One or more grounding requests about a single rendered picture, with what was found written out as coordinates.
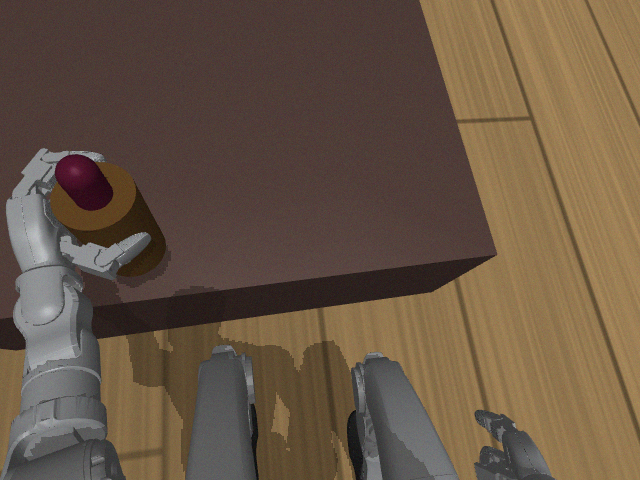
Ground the left robot hand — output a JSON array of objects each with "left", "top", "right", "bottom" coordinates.
[{"left": 6, "top": 148, "right": 151, "bottom": 280}]

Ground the bottle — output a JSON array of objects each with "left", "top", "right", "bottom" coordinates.
[{"left": 50, "top": 154, "right": 166, "bottom": 277}]

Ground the right robot foot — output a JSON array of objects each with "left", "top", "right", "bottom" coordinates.
[{"left": 347, "top": 410, "right": 364, "bottom": 480}]

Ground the left robot arm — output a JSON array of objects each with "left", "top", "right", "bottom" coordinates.
[{"left": 0, "top": 265, "right": 126, "bottom": 480}]

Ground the right robot hand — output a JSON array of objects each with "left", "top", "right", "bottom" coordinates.
[{"left": 474, "top": 410, "right": 552, "bottom": 480}]

